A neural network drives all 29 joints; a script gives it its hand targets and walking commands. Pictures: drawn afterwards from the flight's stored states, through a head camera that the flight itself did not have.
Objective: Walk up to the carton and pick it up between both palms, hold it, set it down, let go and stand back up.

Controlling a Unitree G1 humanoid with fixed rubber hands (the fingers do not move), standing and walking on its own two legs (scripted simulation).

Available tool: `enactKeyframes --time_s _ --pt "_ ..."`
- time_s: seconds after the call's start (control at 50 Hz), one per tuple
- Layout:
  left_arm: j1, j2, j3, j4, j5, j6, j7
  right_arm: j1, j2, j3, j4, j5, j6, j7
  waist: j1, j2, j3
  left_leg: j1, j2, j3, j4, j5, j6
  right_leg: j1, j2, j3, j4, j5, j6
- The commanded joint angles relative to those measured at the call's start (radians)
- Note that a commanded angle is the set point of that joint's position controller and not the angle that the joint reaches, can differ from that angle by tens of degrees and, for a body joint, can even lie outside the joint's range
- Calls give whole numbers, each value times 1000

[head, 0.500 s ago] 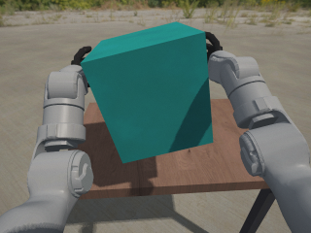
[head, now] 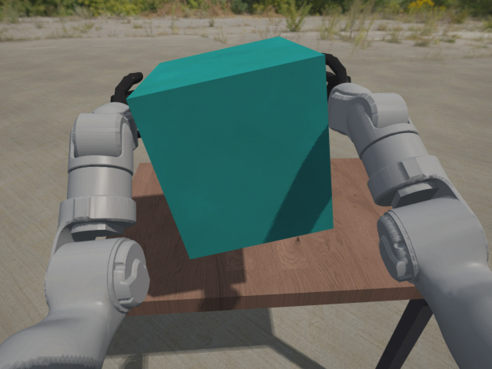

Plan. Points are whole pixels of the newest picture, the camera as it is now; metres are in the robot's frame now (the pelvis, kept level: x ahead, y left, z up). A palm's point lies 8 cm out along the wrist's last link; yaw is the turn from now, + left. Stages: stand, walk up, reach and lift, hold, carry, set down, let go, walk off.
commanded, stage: hold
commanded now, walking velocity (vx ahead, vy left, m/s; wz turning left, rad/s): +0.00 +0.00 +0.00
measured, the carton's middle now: (238, 137) +0.40 -0.01 +0.27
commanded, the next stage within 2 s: none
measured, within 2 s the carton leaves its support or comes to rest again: neither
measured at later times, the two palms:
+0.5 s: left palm (129, 118) +0.38 +0.16 +0.32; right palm (338, 102) +0.38 -0.16 +0.33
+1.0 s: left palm (124, 116) +0.38 +0.16 +0.32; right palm (334, 98) +0.38 -0.15 +0.34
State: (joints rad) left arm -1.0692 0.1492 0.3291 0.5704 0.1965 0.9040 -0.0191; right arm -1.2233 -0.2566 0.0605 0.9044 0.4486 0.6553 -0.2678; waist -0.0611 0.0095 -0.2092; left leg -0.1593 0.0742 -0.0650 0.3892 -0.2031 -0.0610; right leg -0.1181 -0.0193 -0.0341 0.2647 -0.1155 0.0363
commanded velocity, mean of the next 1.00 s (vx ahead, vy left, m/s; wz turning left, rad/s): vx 0.00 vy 0.00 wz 0.00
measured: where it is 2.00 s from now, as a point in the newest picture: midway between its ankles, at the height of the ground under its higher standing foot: outside the picture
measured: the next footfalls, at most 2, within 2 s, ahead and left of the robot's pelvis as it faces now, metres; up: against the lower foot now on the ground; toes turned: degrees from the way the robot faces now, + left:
none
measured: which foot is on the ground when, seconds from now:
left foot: down 0.00-1.00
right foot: down 0.00-1.00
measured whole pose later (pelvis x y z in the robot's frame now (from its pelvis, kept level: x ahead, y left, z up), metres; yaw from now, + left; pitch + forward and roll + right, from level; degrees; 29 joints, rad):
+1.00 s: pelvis +0.00 +0.00 +0.00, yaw +0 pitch -1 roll -2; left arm -1.08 0.16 0.32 0.59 0.19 0.88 -0.01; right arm -1.24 -0.25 0.05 0.93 0.44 0.65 -0.26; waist -0.07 0.00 -0.21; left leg -0.17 0.07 -0.07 0.38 -0.20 -0.06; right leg -0.12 -0.02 -0.04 0.26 -0.12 0.04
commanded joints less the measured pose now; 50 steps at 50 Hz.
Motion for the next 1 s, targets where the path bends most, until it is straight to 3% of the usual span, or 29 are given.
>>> enactKeyframes --time_s 0.0,0.06,0.1,0.14,0.2,0.22,0.26,0.34,0.36,0.46,0.48,0.52,0.58,0.6,0.62,0.64,0.66,0.68,0.7,0.72,0.74,0.78,0.8,0.82,0.86,0.88,0.9,0.92,0.98 --pt "-773 -580 -280 -118 -196 -106 -130 -786 655 76 -267 150 -7 144 -16 40 -236 -73 -128 46 -76 106 -2 171 118 25 -6 60 -5" --pt "-836 -589 -291 -191 -212 -121 -122 -781 665 84 -250 147 -8 147 -16 56 -291 -37 -129 43 -66 138 -13 184 111 25 4 87 -7" --pt "-791 -590 -286 -124 -195 -110 -121 -765 657 65 -223 145 -6 148 -28 71 -234 -57 -128 43 -67 119 -12 166 110 27 -3 74 -9" --pt "-784 -567 -279 -148 -205 -122 -127 -773 675 75 -288 152 -15 149 -12 28 -273 -59 -131 43 -68 143 -6 186 111 27 2 112 -3" --pt "-785 -573 -276 -186 -193 -116 -121 -758 659 108 -257 168 -9 145 -5 60 -296 -14 -129 45 -51 222 -17 209 121 22 13 150 -4" --pt "-769 -572 -262 -148 -182 -110 -123 -751 656 89 -253 165 -3 142 -18 42 -272 -24 -127 42 -57 196 -13 195 118 23 4 132 -3" --pt "-734 -556 -242 -141 -170 -112 -128 -722 658 103 -236 165 -3 146 5 14 -239 -39 -128 49 -67 197 -11 200 120 20 -1 127 -1" --pt "-765 -596 -312 -229 -212 -105 -128 -760 669 122 -337 186 -14 132 -22 56 -328 0 -135 46 -38 273 -25 246 122 28 14 215 4" --pt "-763 -589 -304 -221 -215 -108 -124 -796 687 136 -366 199 -17 131 -5 30 -323 -2 -135 39 -34 296 -18 229 127 30 12 220 1" --pt "-756 -577 -308 -249 -208 -101 -124 -744 670 126 -344 186 -7 125 -20 47 -308 12 -133 48 -28 288 -23 218 120 22 10 225 1" --pt "-742 -571 -299 -224 -202 -92 -128 -719 668 132 -321 187 6 126 -32 16 -264 0 -138 47 -43 258 -18 228 118 23 2 211 10" --pt "-725 -558 -286 -235 -202 -93 -130 -742 682 149 -370 201 5 123 -4 4 -289 -11 -137 47 -40 271 -10 248 118 30 11 224 12" --pt "-677 -534 -242 -191 -161 -80 -141 -732 693 164 -372 197 13 120 0 -21 -253 -9 -142 52 -46 249 2 253 115 33 -5 221 16" --pt "-695 -540 -249 -177 -166 -83 -141 -755 690 169 -364 194 8 120 18 -15 -234 -25 -135 59 -50 227 -1 232 116 27 5 185 12" --pt "-697 -550 -247 -152 -157 -83 -143 -744 684 144 -330 186 9 121 5 -4 -207 -42 -133 60 -68 181 2 212 115 30 -8 135 11" --pt "-737 -556 -258 -176 -162 -94 -141 -761 686 128 -336 173 2 125 14 10 -217 -49 -130 58 -69 155 -5 184 119 24 -6 90 3" --pt "-763 -572 -281 -187 -191 -103 -139 -772 704 121 -350 169 -2 126 -3 -3 -228 -52 -135 58 -72 136 0 196 110 25 -7 100 8" --pt "-793 -594 -309 -220 -208 -107 -132 -785 699 117 -361 169 -10 129 -5 33 -288 -36 -133 49 -62 171 -6 200 117 28 1 120 2" --pt "-812 -599 -314 -222 -224 -112 -124 -807 699 120 -370 183 -11 131 -11 27 -310 -28 -131 41 -53 184 -7 201 115 30 0 131 -2" --pt "-795 -599 -309 -216 -216 -109 -119 -799 707 129 -365 182 -12 131 -4 40 -319 -10 -132 43 -49 206 -8 205 117 29 1 145 1" --pt "-745 -596 -288 -180 -197 -100 -121 -759 668 103 -319 160 -2 129 -20 54 -282 -9 -133 46 -51 204 -14 209 110 34 -11 146 -2" --pt "-781 -588 -290 -173 -203 -99 -127 -769 655 88 -267 157 -2 135 -29 50 -230 -42 -131 53 -71 124 -17 186 111 29 -13 78 -5" --pt "-776 -595 -282 -157 -188 -99 -130 -754 648 85 -249 148 -3 138 -17 58 -220 -57 -122 46 -82 117 -10 183 115 29 -6 53 -12" --pt "-756 -592 -276 -126 -195 -100 -132 -758 660 92 -257 149 -5 142 -19 29 -207 -77 -125 53 -86 96 -6 194 113 25 -8 53 -6" --pt "-772 -584 -288 -141 -195 -109 -130 -769 653 86 -257 150 -12 144 -15 57 -239 -64 -129 50 -75 120 -12 188 104 27 1 77 -7" --pt "-758 -578 -255 -90 -179 -105 -134 -774 655 72 -232 146 -6 143 -20 27 -206 -71 -131 42 -85 114 -6 185 113 31 -15 71 -5" --pt "-747 -562 -235 -91 -172 -111 -136 -769 651 78 -224 146 -6 148 -3 28 -214 -71 -127 50 -88 97 -7 192 110 26 -11 52 -10" --pt "-773 -577 -269 -130 -197 -122 -139 -774 676 73 -260 148 -15 147 -18 26 -264 -60 -131 48 -82 124 -7 204 114 31 -3 90 -6" --pt "-771 -587 -288 -173 -194 -123 -129 -754 644 88 -257 167 -20 143 -19 82 -299 -14 -128 46 -57 234 -25 207 122 28 8 159 -11"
